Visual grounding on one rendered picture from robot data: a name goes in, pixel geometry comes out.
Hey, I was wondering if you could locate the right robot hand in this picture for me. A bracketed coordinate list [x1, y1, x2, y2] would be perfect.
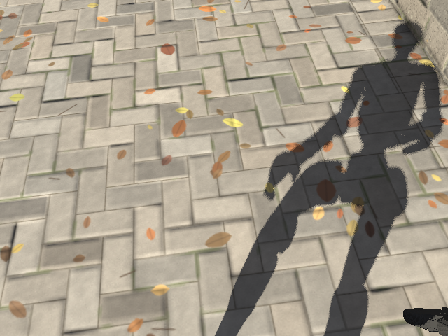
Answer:
[403, 307, 448, 336]

